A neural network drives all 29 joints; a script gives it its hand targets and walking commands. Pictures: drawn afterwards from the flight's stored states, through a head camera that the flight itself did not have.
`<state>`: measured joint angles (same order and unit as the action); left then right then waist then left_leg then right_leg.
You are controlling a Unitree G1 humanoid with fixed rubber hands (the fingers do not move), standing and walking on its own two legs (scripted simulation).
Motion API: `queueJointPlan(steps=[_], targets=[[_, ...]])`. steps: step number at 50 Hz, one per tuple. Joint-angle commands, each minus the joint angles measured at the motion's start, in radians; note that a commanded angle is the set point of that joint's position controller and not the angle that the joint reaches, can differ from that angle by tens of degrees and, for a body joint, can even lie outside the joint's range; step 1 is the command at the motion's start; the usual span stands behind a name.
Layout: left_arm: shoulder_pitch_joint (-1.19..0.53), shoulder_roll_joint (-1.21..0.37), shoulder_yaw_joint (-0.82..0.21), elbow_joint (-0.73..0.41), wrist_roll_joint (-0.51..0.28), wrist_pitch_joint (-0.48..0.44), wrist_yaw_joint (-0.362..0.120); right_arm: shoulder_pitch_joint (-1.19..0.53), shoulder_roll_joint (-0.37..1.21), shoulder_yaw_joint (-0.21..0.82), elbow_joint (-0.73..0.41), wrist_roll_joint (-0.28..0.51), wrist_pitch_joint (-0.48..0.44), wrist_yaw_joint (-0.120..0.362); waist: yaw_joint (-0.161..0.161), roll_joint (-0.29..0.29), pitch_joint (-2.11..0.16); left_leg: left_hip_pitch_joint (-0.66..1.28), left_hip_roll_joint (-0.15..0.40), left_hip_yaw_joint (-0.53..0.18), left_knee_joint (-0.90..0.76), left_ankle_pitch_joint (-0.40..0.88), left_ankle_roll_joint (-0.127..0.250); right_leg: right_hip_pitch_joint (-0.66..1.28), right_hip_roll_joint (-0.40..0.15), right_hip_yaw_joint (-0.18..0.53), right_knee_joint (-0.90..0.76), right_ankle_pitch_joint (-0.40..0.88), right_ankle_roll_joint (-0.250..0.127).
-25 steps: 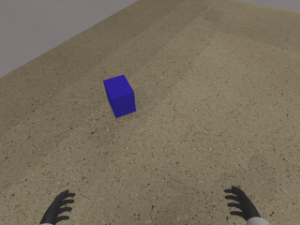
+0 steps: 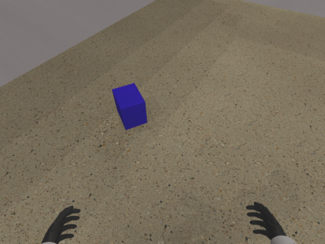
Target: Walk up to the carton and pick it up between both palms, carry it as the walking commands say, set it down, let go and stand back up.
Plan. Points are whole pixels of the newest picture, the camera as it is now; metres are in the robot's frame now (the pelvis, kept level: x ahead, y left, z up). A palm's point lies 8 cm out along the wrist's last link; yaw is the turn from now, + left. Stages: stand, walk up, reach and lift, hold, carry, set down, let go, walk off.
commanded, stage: stand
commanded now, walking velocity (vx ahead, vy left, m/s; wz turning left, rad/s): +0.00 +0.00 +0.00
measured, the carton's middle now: (130, 106) +1.14 +0.24 -0.64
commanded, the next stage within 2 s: walk up in 0.98 s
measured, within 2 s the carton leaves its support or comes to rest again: neither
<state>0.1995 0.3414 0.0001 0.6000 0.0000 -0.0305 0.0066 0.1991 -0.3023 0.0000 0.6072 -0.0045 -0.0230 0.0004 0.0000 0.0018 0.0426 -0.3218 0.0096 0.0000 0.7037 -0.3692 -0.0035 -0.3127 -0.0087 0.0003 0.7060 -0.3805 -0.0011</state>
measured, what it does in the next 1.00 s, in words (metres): stands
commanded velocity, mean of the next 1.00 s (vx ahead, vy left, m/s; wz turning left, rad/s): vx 0.00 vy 0.00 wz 0.00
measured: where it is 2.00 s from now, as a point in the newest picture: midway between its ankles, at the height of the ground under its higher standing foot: outside the picture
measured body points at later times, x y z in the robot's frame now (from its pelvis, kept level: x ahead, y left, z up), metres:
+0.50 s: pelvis -0.01 +0.00 +0.00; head +0.00 +0.00 +0.45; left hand +0.16 +0.28 -0.07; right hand +0.15 -0.26 -0.08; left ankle +0.00 +0.12 -0.72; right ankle +0.00 -0.12 -0.72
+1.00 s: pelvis -0.02 +0.00 +0.00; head -0.02 +0.00 +0.45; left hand +0.15 +0.28 -0.07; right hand +0.14 -0.27 -0.09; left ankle +0.00 +0.12 -0.72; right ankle +0.00 -0.12 -0.72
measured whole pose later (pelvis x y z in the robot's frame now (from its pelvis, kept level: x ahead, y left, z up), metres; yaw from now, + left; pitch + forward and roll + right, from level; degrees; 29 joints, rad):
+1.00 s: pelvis -0.02 +0.00 +0.00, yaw +0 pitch -2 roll +0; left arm 0.20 0.36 0.00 0.60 0.00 -0.04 0.00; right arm 0.20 -0.31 0.00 0.65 0.00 -0.02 0.00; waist 0.00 0.00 0.04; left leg -0.32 0.01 0.00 0.70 -0.34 0.00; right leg -0.31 -0.01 0.00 0.71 -0.35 0.00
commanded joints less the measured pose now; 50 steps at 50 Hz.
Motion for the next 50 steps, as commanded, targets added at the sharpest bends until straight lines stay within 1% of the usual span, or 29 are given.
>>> queueJointPlan(steps=[1,5,6,8,10,11,12,13,15,16,17,21,22,24,27,30,32,33,35,36,38,40,42,43,45,47,48,49,50], targets=[[-0.060,0.197,0.068,-0.046,0.010,-0.033,-0.001,-0.079,-0.233,-0.085,-0.008,-0.024,-0.033,-0.008,-0.012,0.021,-0.095,-0.005,0.080,-0.075,-0.084,0.178,0.081,0.038,-0.094,0.088,-0.097,0.204,-0.083],[-0.027,0.209,0.075,-0.028,0.011,-0.027,0.006,-0.058,-0.238,-0.083,-0.018,-0.019,-0.042,-0.002,-0.014,0.038,-0.090,0.029,0.074,-0.079,-0.105,0.254,0.074,0.022,-0.076,0.086,-0.097,0.240,-0.080],[-0.064,0.214,0.076,-0.021,0.020,-0.035,0.004,-0.080,-0.208,-0.082,-0.015,-0.015,-0.040,-0.001,-0.020,-0.015,-0.095,0.025,0.079,-0.077,-0.084,0.289,0.069,0.030,-0.086,0.076,-0.113,0.290,-0.073],[-0.035,0.202,0.069,-0.027,0.015,-0.036,0.004,-0.080,-0.231,-0.089,-0.010,-0.018,-0.044,-0.002,-0.007,0.026,-0.131,0.051,0.090,-0.091,-0.093,0.298,0.086,0.054,-0.088,0.078,-0.090,0.311,-0.078],[-0.025,0.196,0.074,-0.019,0.011,-0.030,0.000,-0.037,-0.251,-0.092,0.011,-0.022,-0.032,-0.011,0.005,-0.011,-0.083,0.016,0.075,-0.099,-0.100,0.280,0.081,0.032,-0.082,0.088,-0.095,0.269,-0.075],[-0.063,0.200,0.065,-0.007,0.020,-0.028,0.001,-0.058,-0.231,-0.081,0.011,-0.017,-0.028,-0.006,-0.012,-0.034,-0.098,0.043,0.074,-0.072,-0.111,0.233,0.073,0.032,-0.082,0.082,-0.110,0.279,-0.077],[-0.039,0.222,0.072,-0.037,0.009,-0.031,0.006,-0.068,-0.266,-0.091,0.005,-0.021,-0.026,-0.008,-0.002,0.015,-0.083,0.036,0.082,-0.082,-0.108,0.216,0.080,0.009,-0.077,0.081,-0.114,0.228,-0.077],[-0.049,0.225,0.073,-0.019,0.026,-0.033,0.005,-0.050,-0.230,-0.079,0.009,-0.013,-0.021,-0.013,-0.025,0.011,-0.069,0.038,0.067,-0.057,-0.088,0.221,0.076,0.001,-0.081,0.112,-0.112,0.227,-0.080],[-0.072,0.184,0.059,-0.017,0.015,-0.032,0.008,-0.074,-0.229,-0.076,-0.007,-0.027,-0.034,-0.013,-0.025,0.055,-0.085,0.031,0.080,-0.087,-0.114,0.205,0.084,-0.008,-0.086,0.104,-0.114,0.208,-0.076],[-0.025,0.217,0.070,-0.012,0.017,-0.030,0.009,-0.047,-0.228,-0.071,0.003,-0.024,-0.039,-0.005,-0.008,0.023,-0.100,0.032,0.084,-0.100,-0.113,0.236,0.082,0.022,-0.074,0.099,-0.103,0.194,-0.076],[-0.032,0.217,0.071,-0.009,0.008,-0.032,0.009,-0.075,-0.218,-0.061,-0.011,-0.025,-0.040,-0.004,0.007,0.046,-0.107,0.027,0.095,-0.110,-0.127,0.237,0.099,0.049,-0.079,0.088,-0.102,0.230,-0.078],[-0.043,0.208,0.060,-0.006,0.021,-0.039,-0.001,-0.082,-0.233,-0.079,0.019,-0.015,-0.036,-0.008,-0.008,-0.029,-0.072,0.011,0.077,-0.090,-0.111,0.222,0.080,0.025,-0.091,0.101,-0.127,0.226,-0.079],[-0.039,0.189,0.064,-0.007,0.017,-0.038,-0.004,-0.078,-0.254,-0.092,0.013,-0.020,-0.035,-0.005,0.006,-0.017,-0.112,0.031,0.074,-0.086,-0.092,0.234,0.081,0.041,-0.083,0.093,-0.132,0.247,-0.082],[-0.035,0.215,0.061,-0.009,0.018,-0.039,0.001,-0.052,-0.209,-0.082,0.003,-0.011,-0.036,-0.008,-0.022,-0.010,-0.143,0.065,0.081,-0.064,-0.100,0.263,0.074,0.067,-0.098,0.094,-0.139,0.308,-0.071],[-0.049,0.192,0.060,-0.001,0.019,-0.039,0.001,-0.085,-0.228,-0.085,0.018,-0.018,-0.032,-0.013,0.005,-0.019,-0.067,-0.008,0.085,-0.099,-0.125,0.270,0.084,0.074,-0.106,0.103,-0.138,0.278,-0.076],[-0.046,0.196,0.055,-0.014,0.019,-0.044,0.001,-0.097,-0.235,-0.082,0.010,-0.012,-0.032,-0.010,0.017,0.026,-0.117,0.033,0.084,-0.089,-0.112,0.240,0.081,0.074,-0.099,0.107,-0.141,0.268,-0.073],[-0.047,0.233,0.070,0.011,0.018,-0.043,0.008,-0.052,-0.241,-0.090,0.032,-0.017,-0.034,-0.007,-0.015,-0.031,-0.090,0.036,0.067,-0.082,-0.099,0.224,0.077,0.034,-0.107,0.128,-0.162,0.219,-0.078],[-0.042,0.210,0.059,0.010,0.015,-0.043,0.001,-0.058,-0.244,-0.079,0.035,-0.018,-0.030,-0.014,0.003,-0.001,-0.084,0.045,0.074,-0.070,-0.110,0.216,0.074,0.038,-0.103,0.123,-0.165,0.257,-0.077],[-0.054,0.213,0.061,0.008,0.020,-0.038,0.008,-0.064,-0.228,-0.078,0.030,-0.017,-0.031,0.001,-0.009,-0.040,-0.056,0.009,0.076,-0.097,-0.132,0.214,0.078,0.042,-0.090,0.107,-0.149,0.234,-0.071],[-0.047,0.203,0.064,0.002,0.008,-0.038,0.002,-0.052,-0.254,-0.082,0.035,-0.019,-0.031,-0.001,0.014,-0.033,-0.077,0.022,0.071,-0.103,-0.123,0.191,0.077,0.036,-0.093,0.112,-0.160,0.191,-0.073],[-0.058,0.202,0.058,0.002,0.009,-0.037,0.007,-0.093,-0.223,-0.069,0.032,-0.029,-0.033,-0.002,0.010,0.030,-0.072,0.021,0.080,-0.096,-0.144,0.178,0.092,0.017,-0.082,0.104,-0.140,0.177,-0.059],[-0.044,0.243,0.069,0.016,0.020,-0.033,0.008,-0.090,-0.227,-0.065,0.023,-0.025,-0.036,0.001,0.006,0.031,-0.061,-0.008,0.073,-0.095,-0.139,0.167,0.090,0.044,-0.084,0.119,-0.147,0.204,-0.070],[-0.039,0.205,0.053,-0.006,0.022,-0.034,0.008,-0.065,-0.237,-0.084,0.035,-0.014,-0.037,-0.008,0.000,-0.031,-0.053,-0.004,0.075,-0.112,-0.144,0.153,0.088,0.034,-0.086,0.110,-0.154,0.168,-0.079],[-0.058,0.232,0.066,0.016,0.015,-0.033,0.007,-0.047,-0.257,-0.089,0.046,-0.017,-0.031,-0.005,-0.018,-0.016,-0.032,-0.001,0.068,-0.090,-0.148,0.165,0.084,-0.002,-0.102,0.116,-0.159,0.161,-0.072],[-0.052,0.218,0.065,0.020,0.017,-0.029,-0.002,-0.071,-0.240,-0.078,0.042,-0.018,-0.041,-0.004,0.002,0.051,-0.072,-0.019,0.087,-0.128,-0.160,0.111,0.085,0.054,-0.074,0.087,-0.141,0.126,-0.065],[-0.032,0.196,0.055,0.018,0.013,-0.031,-0.009,-0.101,-0.266,-0.097,0.030,-0.020,-0.041,-0.004,0.013,0.002,-0.084,0.002,0.084,-0.119,-0.130,0.159,0.097,0.034,-0.095,0.111,-0.162,0.161,-0.065],[-0.064,0.226,0.066,0.017,0.021,-0.037,0.000,-0.093,-0.217,-0.085,0.019,-0.013,-0.032,-0.006,-0.028,-0.018,-0.067,0.042,0.071,-0.094,-0.139,0.184,0.086,-0.008,-0.091,0.121,-0.165,0.156,-0.067],[-0.066,0.222,0.058,0.006,0.015,-0.041,0.001,-0.081,-0.234,-0.073,0.031,-0.019,-0.027,-0.008,-0.005,-0.016,-0.075,0.040,0.080,-0.109,-0.144,0.187,0.088,0.011,-0.082,0.123,-0.163,0.172,-0.068],[-0.056,0.245,0.068,0.018,0.023,-0.041,0.006,-0.062,-0.245,-0.088,0.036,-0.018,-0.028,-0.012,-0.017,-0.037,-0.051,0.024,0.074,-0.093,-0.124,0.194,0.079,-0.002,-0.098,0.140,-0.165,0.184,-0.076]])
